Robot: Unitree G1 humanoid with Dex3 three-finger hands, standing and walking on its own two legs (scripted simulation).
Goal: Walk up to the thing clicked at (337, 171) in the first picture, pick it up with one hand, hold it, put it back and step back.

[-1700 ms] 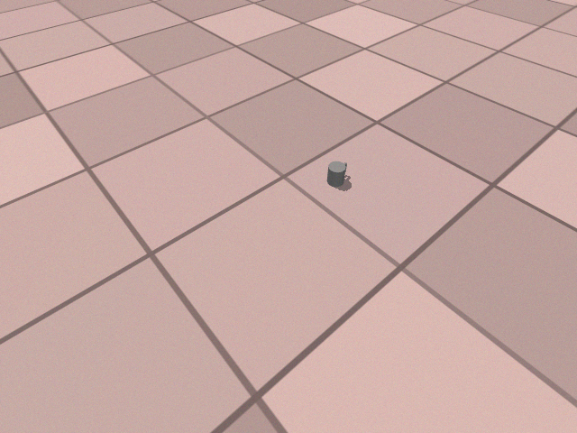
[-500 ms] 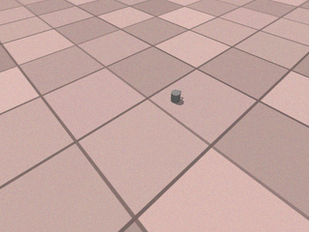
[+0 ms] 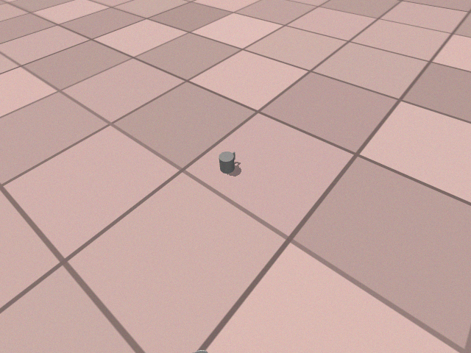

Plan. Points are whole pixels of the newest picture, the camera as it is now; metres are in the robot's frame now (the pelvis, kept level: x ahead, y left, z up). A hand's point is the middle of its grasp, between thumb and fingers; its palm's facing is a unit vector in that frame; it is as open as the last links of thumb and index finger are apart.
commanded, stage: walk up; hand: left
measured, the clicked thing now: (228, 160) +1.28 +0.14 -0.72
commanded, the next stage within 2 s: none
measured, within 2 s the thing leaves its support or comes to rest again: neither
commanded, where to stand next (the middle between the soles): +0.85 -0.04 m, yaw -7 degrees
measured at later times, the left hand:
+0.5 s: hand (146, 245) +0.39 +0.25 -0.12, palm faces -0.20 -0.89 -0.40, open 7.4 cm
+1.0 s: hand (146, 223) +0.47 +0.29 -0.16, palm faces -0.12 -0.92 -0.37, open 7.4 cm
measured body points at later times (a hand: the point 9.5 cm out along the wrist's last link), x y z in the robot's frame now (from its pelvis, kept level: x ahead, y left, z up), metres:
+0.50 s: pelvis +0.23 -0.01 -0.01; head +0.24 -0.03 +0.44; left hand +0.40 +0.30 -0.10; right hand +0.20 -0.34 -0.13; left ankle +0.17 +0.14 -0.74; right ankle +0.34 -0.14 -0.73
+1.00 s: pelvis +0.43 +0.01 -0.02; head +0.45 +0.02 +0.43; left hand +0.48 +0.33 -0.14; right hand +0.49 -0.34 -0.10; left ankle +0.53 +0.11 -0.74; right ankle +0.35 -0.14 -0.71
